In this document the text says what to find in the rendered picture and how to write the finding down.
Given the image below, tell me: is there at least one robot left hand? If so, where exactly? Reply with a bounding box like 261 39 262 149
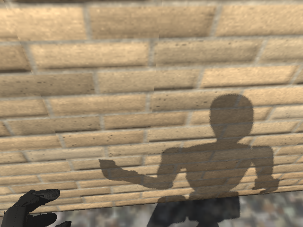
1 189 72 227

